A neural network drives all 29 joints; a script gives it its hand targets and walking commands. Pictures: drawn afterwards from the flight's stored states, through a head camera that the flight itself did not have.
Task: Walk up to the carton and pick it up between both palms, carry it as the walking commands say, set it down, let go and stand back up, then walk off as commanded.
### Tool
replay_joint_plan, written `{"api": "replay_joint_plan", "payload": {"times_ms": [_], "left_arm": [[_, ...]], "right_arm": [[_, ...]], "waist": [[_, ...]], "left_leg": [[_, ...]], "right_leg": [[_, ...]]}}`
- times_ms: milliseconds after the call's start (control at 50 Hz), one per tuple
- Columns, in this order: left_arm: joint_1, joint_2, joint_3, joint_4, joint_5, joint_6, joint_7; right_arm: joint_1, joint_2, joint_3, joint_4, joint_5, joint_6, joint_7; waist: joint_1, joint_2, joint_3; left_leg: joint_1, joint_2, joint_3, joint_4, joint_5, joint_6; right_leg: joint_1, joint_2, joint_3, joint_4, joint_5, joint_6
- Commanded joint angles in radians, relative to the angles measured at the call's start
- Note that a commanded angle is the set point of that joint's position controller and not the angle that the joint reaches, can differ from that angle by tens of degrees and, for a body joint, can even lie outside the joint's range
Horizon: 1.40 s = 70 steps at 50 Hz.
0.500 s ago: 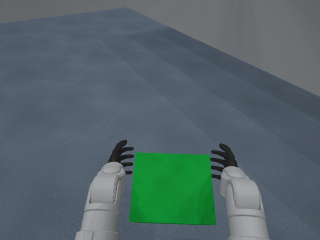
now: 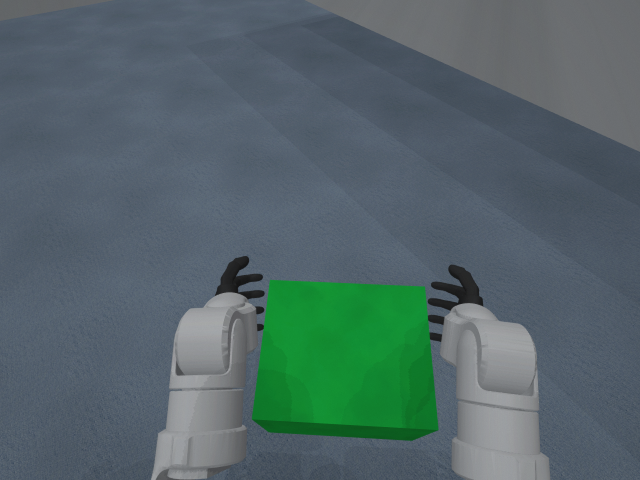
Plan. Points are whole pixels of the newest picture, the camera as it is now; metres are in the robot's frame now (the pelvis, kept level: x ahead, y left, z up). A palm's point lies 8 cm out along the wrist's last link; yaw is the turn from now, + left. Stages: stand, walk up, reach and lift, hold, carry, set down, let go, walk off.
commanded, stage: carry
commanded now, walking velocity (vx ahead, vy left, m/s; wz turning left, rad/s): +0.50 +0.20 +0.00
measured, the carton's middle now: (343, 362) +0.29 -0.01 -0.02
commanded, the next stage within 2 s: none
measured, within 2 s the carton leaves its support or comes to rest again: neither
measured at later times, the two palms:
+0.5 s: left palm (211, 162) +0.64 +0.22 +0.07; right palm (363, 164) +0.61 -0.05 +0.08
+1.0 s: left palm (208, 73) +0.95 +0.29 +0.10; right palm (326, 71) +0.96 +0.01 +0.09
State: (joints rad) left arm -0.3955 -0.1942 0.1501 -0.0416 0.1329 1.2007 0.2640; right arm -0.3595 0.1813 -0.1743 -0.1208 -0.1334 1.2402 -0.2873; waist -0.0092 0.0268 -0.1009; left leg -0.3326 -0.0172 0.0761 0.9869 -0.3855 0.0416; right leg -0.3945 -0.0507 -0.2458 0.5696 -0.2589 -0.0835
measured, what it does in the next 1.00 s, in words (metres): walks ahead: left foot, then right foot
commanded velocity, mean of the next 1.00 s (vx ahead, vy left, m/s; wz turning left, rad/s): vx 0.50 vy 0.20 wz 0.00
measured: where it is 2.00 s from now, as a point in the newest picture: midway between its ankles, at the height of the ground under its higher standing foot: (259, 227)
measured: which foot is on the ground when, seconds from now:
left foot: up 0.00-0.32, down 0.34-0.78, up 0.80-1.00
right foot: down 0.00-0.36, up 0.38-0.72, down 0.74-1.00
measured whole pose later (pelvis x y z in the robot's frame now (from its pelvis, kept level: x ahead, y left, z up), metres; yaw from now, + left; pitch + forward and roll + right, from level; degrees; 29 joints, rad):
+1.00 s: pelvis +0.66 +0.14 +0.02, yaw +0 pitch +4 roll +2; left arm -0.35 -0.18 0.15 -0.12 0.10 1.19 0.29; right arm -0.37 0.18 -0.13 -0.13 -0.15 1.21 -0.27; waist 0.03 0.01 -0.02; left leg -0.58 0.10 0.08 0.83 -0.19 0.00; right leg -0.16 -0.11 -0.24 0.36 -0.26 -0.01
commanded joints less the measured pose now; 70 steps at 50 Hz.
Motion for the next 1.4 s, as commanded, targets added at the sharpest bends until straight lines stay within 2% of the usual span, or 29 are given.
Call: {"api": "replay_joint_plan", "payload": {"times_ms": [0, 60, 140, 240, 280, 300, 320, 340, 360, 400, 420, 500, 620, 700, 720, 740, 760, 780, 820, 880, 1020, 1100, 1140, 1160, 1180, 1200, 1240, 1280, 1380], "left_arm": [[-0.542, -1.063, -0.611, -0.084, -0.463, 0.012, -0.406], [-0.516, -1.058, -0.603, -0.095, -0.472, 0.007, -0.422], [-0.488, -1.022, -0.605, -0.126, -0.480, 0.012, -0.435], [-0.418, -0.994, -0.608, -0.147, -0.460, 0.019, -0.436], [-0.407, -0.990, -0.622, -0.159, -0.461, 0.023, -0.435], [-0.407, -0.990, -0.632, -0.160, -0.455, 0.025, -0.434], [-0.420, -0.989, -0.644, -0.164, -0.446, 0.025, -0.433], [-0.408, -1.003, -0.636, -0.143, -0.433, 0.038, -0.429], [-0.422, -1.000, -0.638, -0.120, -0.432, 0.040, -0.426], [-0.477, -1.025, -0.661, -0.128, -0.456, 0.014, -0.429], [-0.498, -1.042, -0.673, -0.141, -0.469, 0.004, -0.431], [-0.462, -1.049, -0.664, -0.169, -0.461, -0.024, -0.407], [-0.389, -1.024, -0.669, -0.170, -0.438, -0.013, -0.399], [-0.388, -1.018, -0.669, -0.140, -0.442, 0.006, -0.418], [-0.361, -1.025, -0.667, -0.119, -0.440, 0.009, -0.421], [-0.318, -1.028, -0.656, -0.097, -0.430, 0.011, -0.424], [-0.333, -1.003, -0.642, -0.050, -0.421, 0.009, -0.426], [-0.376, -1.023, -0.635, -0.046, -0.441, 0.012, -0.429], [-0.463, -1.053, -0.639, -0.091, -0.465, -0.003, -0.428], [-0.489, -1.074, -0.631, -0.107, -0.474, -0.013, -0.433], [-0.441, -1.004, -0.625, -0.146, -0.466, 0.000, -0.438], [-0.397, -0.988, -0.637, -0.166, -0.457, 0.011, -0.436], [-0.406, -0.980, -0.652, -0.168, -0.453, 0.018, -0.435], [-0.411, -0.980, -0.656, -0.160, -0.443, 0.021, -0.435], [-0.427, -0.997, -0.650, -0.148, -0.444, 0.039, -0.428], [-0.434, -0.995, -0.655, -0.126, -0.443, 0.035, -0.424], [-0.498, -1.022, -0.681, -0.151, -0.473, 0.012, -0.430], [-0.515, -1.044, -0.686, -0.169, -0.486, -0.004, -0.424], [-0.457, -1.024, -0.671, -0.173, -0.456, -0.013, -0.399]], "right_arm": [[-0.616, 1.061, 0.680, -0.041, 0.472, -0.011, 0.437], [-0.597, 1.087, 0.689, -0.056, 0.449, -0.030, 0.418], [-0.525, 1.093, 0.679, -0.042, 0.410, -0.042, 0.395], [-0.466, 1.074, 0.711, -0.073, 0.412, -0.035, 0.385], [-0.437, 1.068, 0.718, -0.067, 0.418, -0.033, 0.390], [-0.436, 1.065, 0.721, -0.058, 0.424, -0.033, 0.395], [-0.455, 1.062, 0.722, -0.064, 0.432, -0.034, 0.404], [-0.432, 1.046, 0.692, -0.027, 0.433, -0.031, 0.411], [-0.411, 1.037, 0.697, -0.005, 0.435, -0.037, 0.417], [-0.404, 1.064, 0.695, 0.004, 0.429, -0.041, 0.428], [-0.421, 1.078, 0.697, -0.006, 0.433, -0.051, 0.431], [-0.471, 1.085, 0.704, -0.085, 0.466, -0.077, 0.438], [-0.404, 1.031, 0.699, -0.083, 0.442, -0.055, 0.444], [-0.403, 1.003, 0.706, -0.087, 0.435, -0.035, 0.441], [-0.414, 0.995, 0.710, -0.088, 0.434, -0.030, 0.439], [-0.430, 0.986, 0.714, -0.077, 0.429, -0.023, 0.439], [-0.441, 0.985, 0.726, -0.068, 0.425, -0.011, 0.441], [-0.459, 0.991, 0.711, -0.052, 0.426, -0.011, 0.443], [-0.499, 1.040, 0.704, -0.031, 0.451, -0.030, 0.446], [-0.549, 1.085, 0.705, -0.067, 0.446, -0.054, 0.434], [-0.463, 1.078, 0.702, -0.056, 0.409, -0.052, 0.403], [-0.420, 1.059, 0.721, -0.069, 0.423, -0.037, 0.405], [-0.422, 1.044, 0.722, -0.059, 0.431, -0.033, 0.414], [-0.432, 1.035, 0.712, -0.055, 0.434, -0.030, 0.423], [-0.410, 1.019, 0.690, -0.013, 0.434, -0.031, 0.424], [-0.412, 1.026, 0.700, -0.022, 0.439, -0.036, 0.431], [-0.391, 1.075, 0.689, 0.014, 0.428, -0.042, 0.438], [-0.454, 1.095, 0.694, -0.055, 0.450, -0.064, 0.440], [-0.442, 1.068, 0.687, -0.068, 0.457, -0.061, 0.441]], "waist": [[0.035, -0.045, -0.269], [0.042, -0.167, -0.247], [0.037, -0.190, -0.222], [0.027, -0.255, -0.198], [0.013, -0.256, -0.260], [-0.002, -0.200, -0.315], [-0.022, -0.119, -0.378], [-0.008, 0.146, -0.503], [-0.013, 0.289, -0.459], [-0.015, 0.077, -0.377], [-0.013, 0.042, -0.340], [-0.009, 0.101, -0.323], [-0.011, 0.103, -0.230], [-0.001, 0.046, -0.221], [0.026, 0.023, -0.270], [0.075, -0.044, -0.325], [0.056, -0.321, -0.352], [0.038, -0.248, -0.347], [0.031, -0.046, -0.281], [0.036, -0.115, -0.236], [0.037, -0.222, -0.181], [0.026, -0.229, -0.218], [-0.003, -0.134, -0.323], [-0.016, -0.018, -0.399], [-0.011, 0.304, -0.470], [-0.008, 0.261, -0.413], [-0.009, 0.074, -0.362], [-0.008, 0.068, -0.346], [-0.003, 0.095, -0.297]], "left_leg": [[-0.437, 0.114, -0.087, 0.167, 0.094, -0.021], [-0.386, 0.102, -0.009, -0.015, 0.166, -0.047], [-0.346, 0.075, 0.061, -0.259, 0.286, -0.053], [-0.081, 0.026, 0.159, -0.522, 0.473, -0.021], [0.126, -0.024, 0.216, -0.582, 0.456, -0.010], [0.296, -0.050, 0.238, -0.626, 0.401, 0.001], [0.486, 0.043, 0.127, -0.589, 0.310, 0.008], [0.722, 0.315, -0.276, -0.539, 0.299, 0.139], [0.741, 0.392, -0.455, -0.678, 0.301, 0.215], [0.604, 0.348, -0.297, -0.663, 0.390, 0.167], [0.508, 0.339, -0.240, -0.691, 0.403, 0.143], [0.442, 0.299, -0.116, -0.753, 0.416, 0.142], [0.428, 0.216, 0.043, -0.722, 0.637, 0.127], [0.361, 0.164, 0.136, -0.527, 0.798, 0.097], [0.243, 0.143, 0.162, -0.371, 0.839, 0.059], [0.031, 0.112, 0.154, -0.129, 0.694, 0.023], [-0.267, -0.017, 0.079, 0.106, 0.183, -0.029], [-0.353, 0.015, -0.062, 0.265, -0.014, -0.014], [-0.380, 0.093, -0.096, 0.272, 0.064, -0.013], [-0.344, 0.129, -0.049, 0.052, 0.143, -0.041], [-0.187, 0.086, 0.115, -0.426, 0.353, -0.039], [0.065, 0.039, 0.182, -0.548, 0.457, -0.030], [0.368, -0.008, 0.219, -0.610, 0.333, -0.011], [0.525, 0.169, 0.017, -0.577, 0.306, 0.005], [0.735, 0.381, -0.384, -0.648, 0.234, 0.159], [0.686, 0.406, -0.405, -0.710, 0.291, 0.180], [0.572, 0.348, -0.238, -0.662, 0.472, 0.135], [0.466, 0.326, -0.136, -0.710, 0.468, 0.115], [0.488, 0.292, -0.056, -0.768, 0.454, 0.149]], "right_leg": [[0.542, -0.400, 0.562, -0.303, 0.054, -0.081], [0.502, -0.303, 0.335, -0.318, 0.265, -0.027], [0.527, -0.238, 0.183, -0.292, 0.529, -0.007], [0.487, -0.216, 0.066, -0.288, 0.693, 0.046], [0.475, -0.192, 0.021, -0.137, 0.766, 0.066], [0.419, -0.145, 0.005, 0.020, 0.685, 0.087], [0.258, -0.117, 0.045, 0.221, 0.408, 0.106], [-0.026, -0.047, 0.118, 0.486, -0.042, 0.138], [-0.257, 0.049, 0.181, 0.670, -0.270, 0.129], [-0.300, -0.047, 0.265, 0.701, -0.209, 0.092], [-0.257, -0.078, 0.262, 0.628, -0.166, 0.091], [-0.204, -0.062, 0.180, 0.429, -0.111, 0.089], [-0.124, 0.005, 0.044, 0.086, 0.045, 0.065], [0.109, 0.053, -0.038, -0.086, 0.143, 0.054], [0.320, 0.031, -0.006, -0.104, 0.165, 0.036], [0.552, -0.112, 0.212, -0.146, 0.085, 0.003], [0.715, -0.421, 0.746, -0.267, 0.071, -0.133], [0.694, -0.455, 0.803, -0.305, 0.026, -0.169], [0.581, -0.412, 0.614, -0.293, 0.112, -0.127], [0.488, -0.314, 0.350, -0.327, 0.191, -0.039], [0.474, -0.225, 0.080, -0.328, 0.503, 0.027], [0.458, -0.210, 0.018, -0.214, 0.630, 0.069], [0.336, -0.125, -0.017, 0.080, 0.525, 0.104], [0.185, -0.093, 0.014, 0.297, 0.209, 0.131], [-0.159, 0.030, 0.089, 0.564, -0.245, 0.156], [-0.279, 0.009, 0.191, 0.697, -0.290, 0.129], [-0.268, -0.071, 0.247, 0.651, -0.199, 0.107], [-0.193, -0.093, 0.217, 0.536, -0.126, 0.109], [-0.217, -0.063, 0.131, 0.299, -0.076, 0.098]]}}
